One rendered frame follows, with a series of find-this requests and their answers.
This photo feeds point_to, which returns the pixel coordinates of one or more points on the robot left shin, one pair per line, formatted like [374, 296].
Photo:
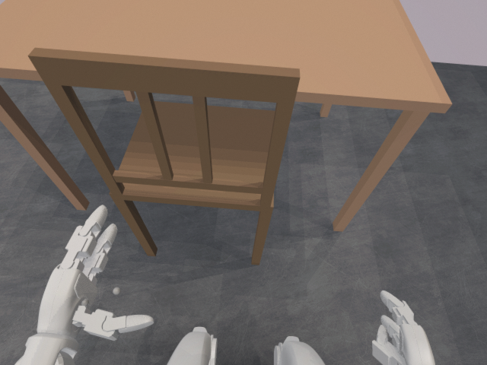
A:
[199, 329]

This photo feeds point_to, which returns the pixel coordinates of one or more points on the robot right hand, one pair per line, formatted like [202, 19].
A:
[410, 343]

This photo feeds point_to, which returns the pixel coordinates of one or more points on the robot left hand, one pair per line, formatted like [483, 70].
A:
[74, 280]

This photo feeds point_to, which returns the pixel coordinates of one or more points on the robot right shin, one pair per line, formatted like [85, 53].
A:
[292, 338]

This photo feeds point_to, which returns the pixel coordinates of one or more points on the chair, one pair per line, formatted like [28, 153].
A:
[180, 153]

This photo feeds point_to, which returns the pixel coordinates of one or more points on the robot left forearm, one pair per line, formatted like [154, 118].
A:
[49, 349]

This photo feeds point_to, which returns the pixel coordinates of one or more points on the table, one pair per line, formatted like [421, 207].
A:
[349, 52]

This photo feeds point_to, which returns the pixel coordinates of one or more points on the robot shin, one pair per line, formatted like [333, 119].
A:
[292, 338]
[199, 329]

